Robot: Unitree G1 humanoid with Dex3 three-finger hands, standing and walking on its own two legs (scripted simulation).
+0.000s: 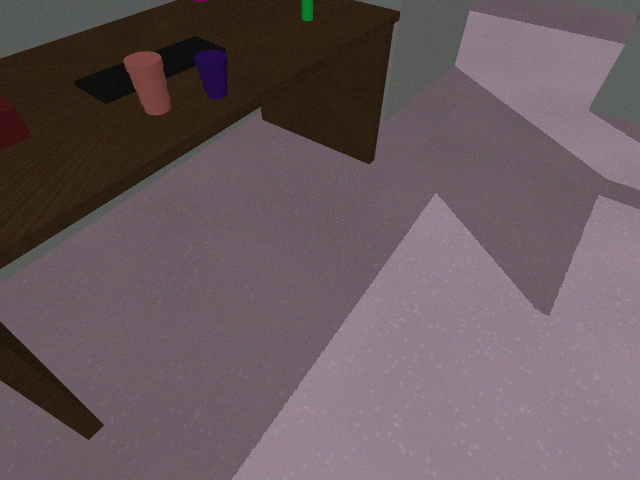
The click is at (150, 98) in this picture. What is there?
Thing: tapered cup
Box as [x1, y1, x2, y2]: [123, 51, 170, 114]
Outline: 126,56 123,60 126,70 130,75 134,88 137,91 141,104 144,107 145,111 149,114 161,114 169,110 169,96 165,85 166,81 162,69 163,65 160,55 155,52 142,51
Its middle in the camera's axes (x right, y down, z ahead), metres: -0.42 -0.38 +0.96
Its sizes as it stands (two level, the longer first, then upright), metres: 0.085 0.085 0.128
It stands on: a support 0.72 m high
